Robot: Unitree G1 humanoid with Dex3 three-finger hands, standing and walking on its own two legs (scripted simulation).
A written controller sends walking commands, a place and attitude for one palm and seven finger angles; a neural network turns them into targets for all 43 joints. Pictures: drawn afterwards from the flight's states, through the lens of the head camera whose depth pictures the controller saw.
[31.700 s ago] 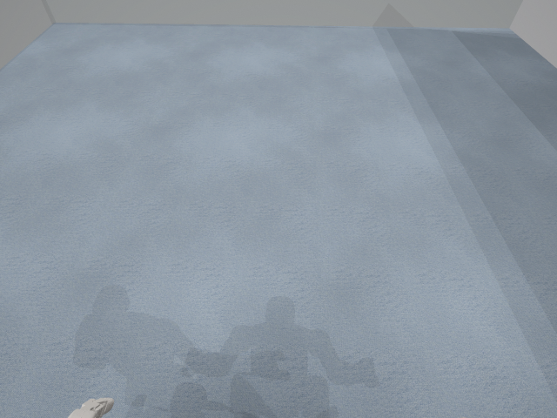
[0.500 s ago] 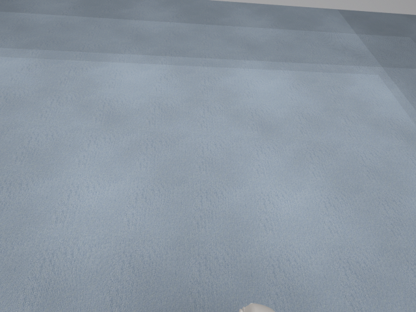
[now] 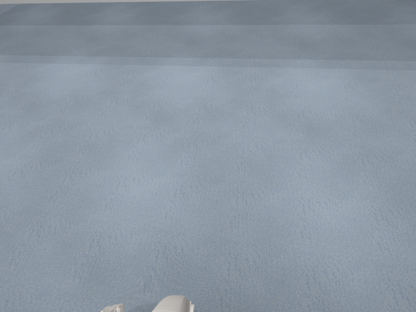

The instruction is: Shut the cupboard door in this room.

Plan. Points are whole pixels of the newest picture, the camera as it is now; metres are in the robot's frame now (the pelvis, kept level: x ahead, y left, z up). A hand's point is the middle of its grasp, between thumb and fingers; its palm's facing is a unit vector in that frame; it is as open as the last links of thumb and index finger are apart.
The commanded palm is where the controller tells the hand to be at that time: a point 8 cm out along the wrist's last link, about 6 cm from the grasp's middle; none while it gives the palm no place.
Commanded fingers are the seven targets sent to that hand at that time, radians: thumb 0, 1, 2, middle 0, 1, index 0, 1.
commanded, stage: turn or walk to find it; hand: left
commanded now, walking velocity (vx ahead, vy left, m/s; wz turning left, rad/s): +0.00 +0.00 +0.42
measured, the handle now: out of the picture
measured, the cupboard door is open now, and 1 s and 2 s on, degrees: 91 91 91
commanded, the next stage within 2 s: none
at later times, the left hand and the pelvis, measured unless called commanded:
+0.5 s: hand out of the picture +0.00 +0.27 -0.17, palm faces +0.25 -0.94 -0.24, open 7.4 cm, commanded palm none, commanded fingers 0.00 0.90 0.90 -0.20 -0.30 -0.20 -0.30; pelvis -0.01 +0.05 +0.00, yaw +12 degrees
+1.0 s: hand out of the picture -0.01 +0.21 -0.15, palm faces +0.42 -0.87 -0.25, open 7.3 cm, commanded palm none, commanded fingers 0.00 0.90 0.90 -0.20 -0.30 -0.20 -0.30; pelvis +0.00 +0.00 +0.00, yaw +26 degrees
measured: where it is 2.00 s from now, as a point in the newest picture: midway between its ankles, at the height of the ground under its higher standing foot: outside the picture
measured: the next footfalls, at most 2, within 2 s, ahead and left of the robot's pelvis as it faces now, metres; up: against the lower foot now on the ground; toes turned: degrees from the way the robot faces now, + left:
left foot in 0.26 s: +0.00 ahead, +0.15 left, +0.00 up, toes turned +12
right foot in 0.72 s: +0.08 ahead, -0.08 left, +0.00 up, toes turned +13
